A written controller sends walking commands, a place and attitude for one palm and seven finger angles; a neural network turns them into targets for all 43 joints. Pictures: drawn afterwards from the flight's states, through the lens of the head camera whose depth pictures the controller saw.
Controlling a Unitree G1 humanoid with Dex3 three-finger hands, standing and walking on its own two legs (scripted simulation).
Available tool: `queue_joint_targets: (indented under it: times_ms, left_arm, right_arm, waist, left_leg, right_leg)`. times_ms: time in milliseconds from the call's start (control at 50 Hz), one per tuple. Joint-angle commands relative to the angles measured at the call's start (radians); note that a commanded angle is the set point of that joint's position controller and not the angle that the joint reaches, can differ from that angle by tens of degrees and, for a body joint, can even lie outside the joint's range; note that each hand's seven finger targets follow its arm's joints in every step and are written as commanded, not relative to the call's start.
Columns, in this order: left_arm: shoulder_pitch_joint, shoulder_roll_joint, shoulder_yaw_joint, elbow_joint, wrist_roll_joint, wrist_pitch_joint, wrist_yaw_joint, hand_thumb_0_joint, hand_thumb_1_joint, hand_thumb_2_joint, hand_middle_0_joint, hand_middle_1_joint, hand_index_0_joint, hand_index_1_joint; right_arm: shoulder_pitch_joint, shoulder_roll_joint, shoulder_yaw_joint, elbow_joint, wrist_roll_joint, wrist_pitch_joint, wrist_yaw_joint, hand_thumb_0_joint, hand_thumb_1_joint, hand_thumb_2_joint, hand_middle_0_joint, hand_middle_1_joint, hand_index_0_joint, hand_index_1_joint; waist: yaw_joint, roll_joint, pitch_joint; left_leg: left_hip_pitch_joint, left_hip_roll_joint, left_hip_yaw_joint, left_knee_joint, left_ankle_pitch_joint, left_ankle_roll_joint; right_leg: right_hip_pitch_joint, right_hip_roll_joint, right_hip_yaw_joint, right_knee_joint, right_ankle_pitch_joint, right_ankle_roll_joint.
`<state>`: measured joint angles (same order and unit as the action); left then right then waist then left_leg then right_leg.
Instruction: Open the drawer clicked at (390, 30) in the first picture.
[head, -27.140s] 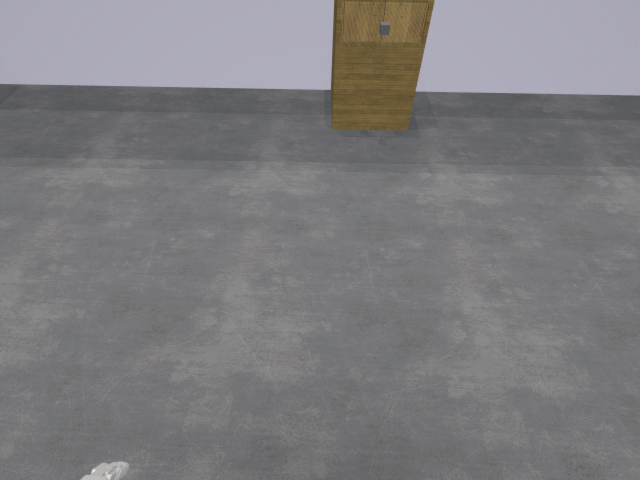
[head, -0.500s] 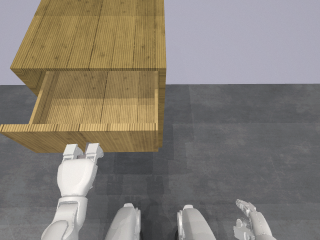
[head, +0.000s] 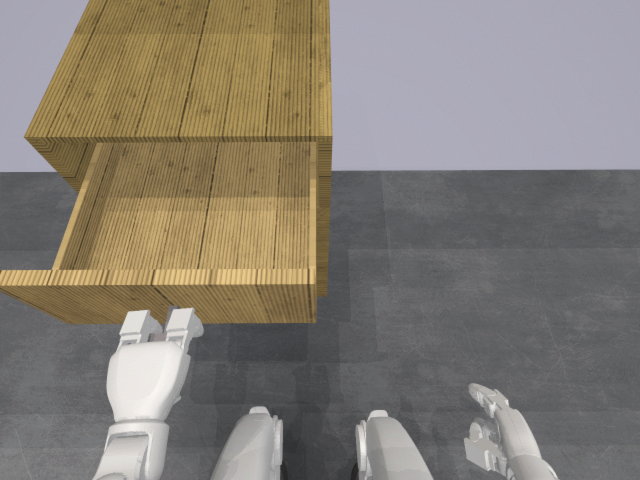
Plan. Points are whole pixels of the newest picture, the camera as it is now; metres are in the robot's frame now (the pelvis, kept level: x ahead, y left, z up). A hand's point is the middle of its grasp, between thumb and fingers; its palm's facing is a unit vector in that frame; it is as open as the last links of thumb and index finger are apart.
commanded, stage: pull the drawer open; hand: left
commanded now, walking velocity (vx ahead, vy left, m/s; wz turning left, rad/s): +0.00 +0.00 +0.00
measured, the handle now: (169, 337) +0.30 +0.21 -0.07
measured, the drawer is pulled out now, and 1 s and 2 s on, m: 0.22 0.28 0.29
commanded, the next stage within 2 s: open the thumb to release the handle in 1.24 s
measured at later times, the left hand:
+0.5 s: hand (164, 410) +0.21 +0.21 -0.08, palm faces -0.11 -0.08 -0.99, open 7.7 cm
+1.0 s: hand (159, 436) +0.18 +0.21 -0.08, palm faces -0.13 -0.09 -0.99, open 7.7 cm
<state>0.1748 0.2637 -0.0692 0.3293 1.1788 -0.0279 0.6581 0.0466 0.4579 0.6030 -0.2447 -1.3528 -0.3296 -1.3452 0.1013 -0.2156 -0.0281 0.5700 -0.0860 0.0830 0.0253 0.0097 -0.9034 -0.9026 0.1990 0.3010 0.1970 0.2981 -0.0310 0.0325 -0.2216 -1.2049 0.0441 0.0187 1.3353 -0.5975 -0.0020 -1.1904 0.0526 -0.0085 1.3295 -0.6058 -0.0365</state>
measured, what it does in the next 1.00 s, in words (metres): stands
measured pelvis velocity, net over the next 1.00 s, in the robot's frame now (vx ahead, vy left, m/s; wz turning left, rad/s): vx -0.01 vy -0.01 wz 0.02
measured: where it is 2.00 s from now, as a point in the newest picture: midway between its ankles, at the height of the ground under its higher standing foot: outside the picture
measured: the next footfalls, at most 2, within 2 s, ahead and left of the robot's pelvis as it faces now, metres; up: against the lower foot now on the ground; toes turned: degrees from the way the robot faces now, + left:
none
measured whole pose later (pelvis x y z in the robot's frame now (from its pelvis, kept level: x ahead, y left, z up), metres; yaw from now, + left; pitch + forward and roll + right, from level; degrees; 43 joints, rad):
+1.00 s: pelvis -0.01 -0.01 -0.02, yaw +1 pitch +27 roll +1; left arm 0.40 0.28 -0.03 0.16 1.17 -0.14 0.63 0.06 0.46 0.60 -0.24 -1.35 -0.33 -1.35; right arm 0.08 -0.21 -0.01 0.53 -0.11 0.07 0.02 0.01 -0.90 -0.90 0.20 0.30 0.20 0.30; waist 0.01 0.03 -0.24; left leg -1.26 0.04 0.01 1.40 -0.61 -0.02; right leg -1.26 0.05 -0.01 1.43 -0.64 -0.06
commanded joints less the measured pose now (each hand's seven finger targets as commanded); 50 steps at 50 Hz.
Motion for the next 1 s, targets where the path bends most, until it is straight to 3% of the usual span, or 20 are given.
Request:
queue_joint_targets:
  times_ms: [0,220,240,280,400,440,520,620,800,980]
  left_arm:
    - [0.175,0.138,0.100,-0.217,-0.022,0.003,0.061,0.000,0.900,0.900,-0.400,-1.350,-0.400,-1.350]
    - [0.280,0.145,0.115,-0.262,-0.023,-0.034,0.054,0.000,0.900,0.900,-0.400,-1.350,-0.400,-1.350]
    - [0.276,0.154,0.118,-0.279,-0.022,-0.035,0.055,0.000,0.900,0.900,-0.400,-1.350,-0.400,-1.350]
    - [0.280,0.143,0.109,-0.271,-0.020,-0.038,0.054,0.000,0.900,0.900,-0.400,-1.350,-0.400,-1.350]
    - [0.320,0.160,0.130,-0.295,-0.020,-0.055,0.052,0.000,0.900,0.900,-0.400,-1.350,-0.400,-1.350]
    - [0.338,0.156,0.124,-0.310,-0.024,-0.056,0.050,0.000,0.900,0.900,-0.400,-1.350,-0.400,-1.350]
    - [0.365,0.153,0.123,-0.306,-0.032,-0.063,0.040,0.000,0.900,0.900,-0.400,-1.350,-0.400,-1.350]
    - [0.406,0.156,0.133,-0.314,-0.032,-0.085,0.037,0.000,0.900,0.900,-0.400,-1.350,-0.400,-1.350]
    - [0.443,0.178,0.162,-0.336,-0.029,-0.117,0.036,0.000,0.900,0.900,-0.400,-1.350,-0.400,-1.350]
    - [0.431,0.169,0.148,-0.351,-0.033,-0.120,0.030,0.000,0.900,0.900,-0.400,-1.350,-0.400,-1.350]
  right_arm:
    - [-0.021,-0.117,-0.041,-0.139,-0.004,-0.043,-0.006,0.000,-0.900,-0.900,0.200,0.300,0.200,0.300]
    - [-0.027,-0.110,-0.032,-0.158,-0.013,-0.052,-0.007,0.000,-0.900,-0.900,0.200,0.300,0.200,0.300]
    - [-0.028,-0.114,-0.031,-0.161,-0.015,-0.053,-0.007,0.000,-0.900,-0.900,0.200,0.300,0.200,0.300]
    - [-0.033,-0.112,-0.031,-0.161,-0.016,-0.052,-0.007,0.000,-0.900,-0.900,0.200,0.300,0.200,0.300]
    - [-0.036,-0.108,-0.027,-0.169,-0.016,-0.055,-0.008,0.000,-0.900,-0.900,0.200,0.300,0.200,0.300]
    - [-0.039,-0.108,-0.028,-0.177,-0.017,-0.056,-0.007,0.000,-0.900,-0.900,0.200,0.300,0.200,0.300]
    - [-0.044,-0.101,-0.026,-0.178,-0.016,-0.056,-0.009,0.000,-0.900,-0.900,0.200,0.300,0.200,0.300]
    - [-0.051,-0.096,-0.023,-0.180,-0.018,-0.062,-0.009,0.000,-0.900,-0.900,0.200,0.300,0.200,0.300]
    - [-0.064,-0.089,-0.022,-0.180,-0.022,-0.062,-0.009,0.000,-0.900,-0.900,0.200,0.300,0.200,0.300]
    - [-0.068,-0.090,-0.024,-0.184,-0.020,-0.063,-0.012,0.000,-0.900,-0.900,0.200,0.300,0.200,0.300]
  waist:
    - [0.076,0.027,-0.393]
    - [0.082,0.005,-0.370]
    - [0.083,0.033,-0.369]
    - [0.077,0.017,-0.363]
    - [0.092,0.013,-0.379]
    - [0.094,0.038,-0.375]
    - [0.088,-0.020,-0.352]
    - [0.100,-0.004,-0.357]
    - [0.111,-0.006,-0.357]
    - [0.102,-0.006,-0.340]
  left_leg:
    - [0.333,-0.059,-0.004,-0.123,0.415,0.026]
    - [0.307,-0.061,-0.011,-0.104,0.403,0.026]
    - [0.315,-0.060,-0.013,-0.106,0.415,0.025]
    - [0.302,-0.060,-0.011,-0.099,0.386,0.027]
    - [0.293,-0.065,-0.008,-0.090,0.383,0.026]
    - [0.300,-0.065,-0.012,-0.096,0.389,0.025]
    - [0.265,-0.066,-0.008,-0.087,0.350,0.028]
    - [0.248,-0.071,-0.006,-0.079,0.338,0.027]
    - [0.232,-0.075,-0.006,-0.066,0.331,0.025]
    - [0.224,-0.071,-0.010,-0.061,0.298,0.030]
  right_leg:
    - [0.250,0.003,0.020,-0.165,0.533,-0.028]
    - [0.242,0.002,0.031,-0.151,0.546,-0.031]
    - [0.234,0.002,0.029,-0.148,0.548,-0.035]
    - [0.222,-0.001,0.023,-0.148,0.517,-0.031]
    - [0.224,0.000,0.042,-0.140,0.524,-0.031]
    - [0.219,0.000,0.034,-0.137,0.514,-0.037]
    - [0.234,-0.004,0.044,-0.148,0.512,-0.030]
    - [0.233,-0.005,0.054,-0.139,0.507,-0.031]
    - [0.212,-0.005,0.068,-0.125,0.498,-0.034]
    - [0.183,-0.006,0.058,-0.128,0.442,-0.032]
